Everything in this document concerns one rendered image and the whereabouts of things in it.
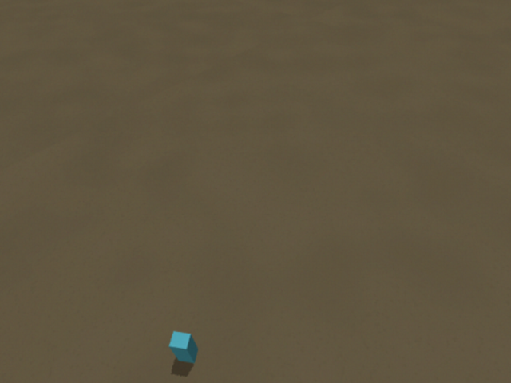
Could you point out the carton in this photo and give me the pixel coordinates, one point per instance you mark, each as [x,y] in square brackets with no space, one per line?
[183,346]

